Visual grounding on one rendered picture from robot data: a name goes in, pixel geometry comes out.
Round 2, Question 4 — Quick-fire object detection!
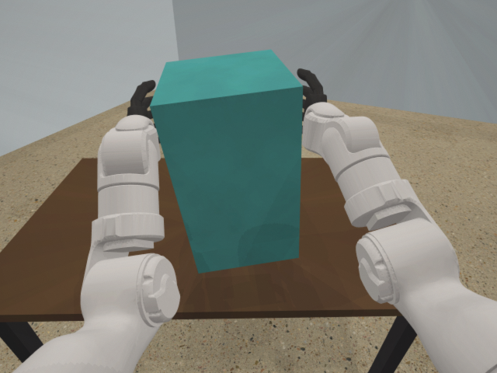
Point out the robot right forearm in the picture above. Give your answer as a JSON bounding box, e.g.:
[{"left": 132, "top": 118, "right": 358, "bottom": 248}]
[{"left": 302, "top": 102, "right": 460, "bottom": 276}]

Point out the left robot upper arm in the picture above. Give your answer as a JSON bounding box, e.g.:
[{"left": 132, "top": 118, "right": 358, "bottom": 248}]
[{"left": 13, "top": 253, "right": 180, "bottom": 373}]

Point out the carton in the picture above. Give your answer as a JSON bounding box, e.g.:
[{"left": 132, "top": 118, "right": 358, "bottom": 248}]
[{"left": 150, "top": 50, "right": 303, "bottom": 274}]

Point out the robot right hand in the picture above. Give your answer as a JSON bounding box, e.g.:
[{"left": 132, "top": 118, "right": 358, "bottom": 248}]
[{"left": 297, "top": 68, "right": 327, "bottom": 134}]

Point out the right robot upper arm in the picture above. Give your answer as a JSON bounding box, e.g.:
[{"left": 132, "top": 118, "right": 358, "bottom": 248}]
[{"left": 356, "top": 218, "right": 497, "bottom": 373}]

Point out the robot left hand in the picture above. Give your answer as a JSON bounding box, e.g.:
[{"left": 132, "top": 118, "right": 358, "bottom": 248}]
[{"left": 127, "top": 80, "right": 160, "bottom": 144}]

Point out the table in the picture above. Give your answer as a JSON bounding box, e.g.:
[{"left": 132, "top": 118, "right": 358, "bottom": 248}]
[{"left": 0, "top": 158, "right": 417, "bottom": 373}]

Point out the robot left forearm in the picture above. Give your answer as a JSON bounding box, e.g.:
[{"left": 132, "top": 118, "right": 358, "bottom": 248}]
[{"left": 81, "top": 115, "right": 165, "bottom": 318}]

